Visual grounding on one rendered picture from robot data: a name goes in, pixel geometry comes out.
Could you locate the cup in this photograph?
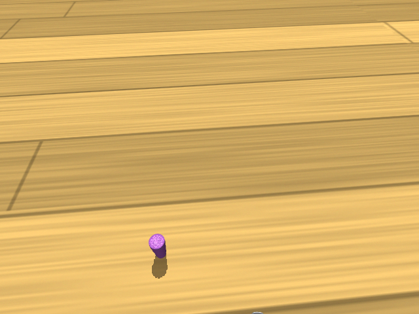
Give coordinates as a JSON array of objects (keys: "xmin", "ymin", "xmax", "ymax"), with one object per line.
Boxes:
[{"xmin": 149, "ymin": 234, "xmax": 166, "ymax": 258}]

